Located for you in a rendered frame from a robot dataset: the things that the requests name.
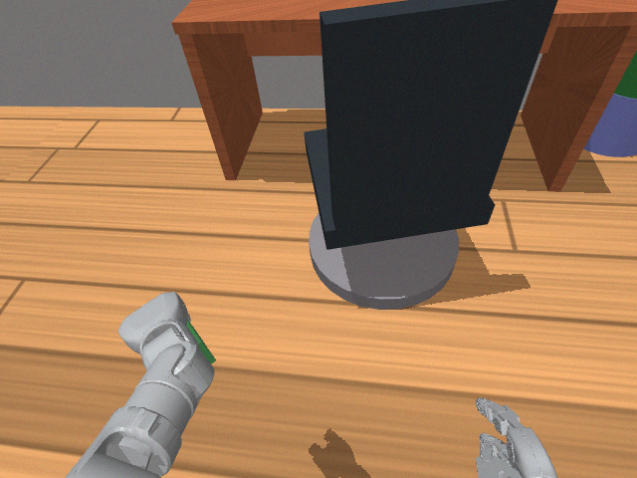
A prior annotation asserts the potted plant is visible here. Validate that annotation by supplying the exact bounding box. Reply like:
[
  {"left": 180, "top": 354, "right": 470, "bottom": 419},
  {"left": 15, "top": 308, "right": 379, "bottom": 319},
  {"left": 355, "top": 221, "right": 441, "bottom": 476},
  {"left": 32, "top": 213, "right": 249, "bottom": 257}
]
[{"left": 584, "top": 51, "right": 637, "bottom": 157}]

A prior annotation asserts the left robot hand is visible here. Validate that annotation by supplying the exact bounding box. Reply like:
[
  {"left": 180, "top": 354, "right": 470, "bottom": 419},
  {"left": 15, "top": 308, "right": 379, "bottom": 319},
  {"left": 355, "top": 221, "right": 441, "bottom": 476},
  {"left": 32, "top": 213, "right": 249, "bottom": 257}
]
[{"left": 118, "top": 292, "right": 191, "bottom": 354}]

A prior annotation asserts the office chair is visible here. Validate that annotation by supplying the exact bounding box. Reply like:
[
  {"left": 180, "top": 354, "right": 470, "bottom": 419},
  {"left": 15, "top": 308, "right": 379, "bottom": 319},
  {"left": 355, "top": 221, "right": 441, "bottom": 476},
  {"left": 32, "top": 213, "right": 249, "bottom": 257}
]
[{"left": 304, "top": 0, "right": 558, "bottom": 310}]

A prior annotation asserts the desk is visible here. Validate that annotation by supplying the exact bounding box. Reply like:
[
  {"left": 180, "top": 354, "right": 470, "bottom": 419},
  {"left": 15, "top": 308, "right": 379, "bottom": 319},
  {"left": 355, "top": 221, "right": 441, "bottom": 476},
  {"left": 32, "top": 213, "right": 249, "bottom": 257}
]
[{"left": 171, "top": 0, "right": 637, "bottom": 192}]

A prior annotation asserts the left robot arm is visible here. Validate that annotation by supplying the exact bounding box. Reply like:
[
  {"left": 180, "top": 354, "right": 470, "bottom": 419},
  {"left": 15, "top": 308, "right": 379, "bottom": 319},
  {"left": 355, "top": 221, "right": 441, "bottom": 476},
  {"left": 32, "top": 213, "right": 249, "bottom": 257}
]
[{"left": 65, "top": 320, "right": 215, "bottom": 478}]

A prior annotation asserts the small box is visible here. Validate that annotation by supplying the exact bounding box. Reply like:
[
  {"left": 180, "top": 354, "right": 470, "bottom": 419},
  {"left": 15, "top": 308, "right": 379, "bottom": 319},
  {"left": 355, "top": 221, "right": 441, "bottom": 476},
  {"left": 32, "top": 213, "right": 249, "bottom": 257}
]
[{"left": 186, "top": 321, "right": 216, "bottom": 364}]

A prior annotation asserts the right robot hand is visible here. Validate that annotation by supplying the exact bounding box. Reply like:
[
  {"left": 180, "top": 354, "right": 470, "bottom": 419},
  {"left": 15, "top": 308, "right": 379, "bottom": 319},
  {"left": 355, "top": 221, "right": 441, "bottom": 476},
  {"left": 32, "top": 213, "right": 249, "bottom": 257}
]
[{"left": 476, "top": 397, "right": 557, "bottom": 478}]

